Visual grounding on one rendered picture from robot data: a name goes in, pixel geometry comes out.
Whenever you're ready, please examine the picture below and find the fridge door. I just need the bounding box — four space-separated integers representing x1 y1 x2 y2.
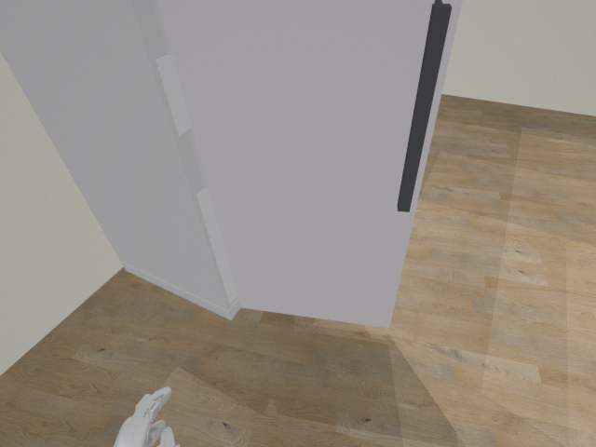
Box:
157 0 463 328

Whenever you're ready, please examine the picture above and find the left robot hand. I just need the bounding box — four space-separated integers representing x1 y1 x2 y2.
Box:
114 386 180 447

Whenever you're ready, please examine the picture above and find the handle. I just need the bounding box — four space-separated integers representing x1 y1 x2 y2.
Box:
398 0 452 212

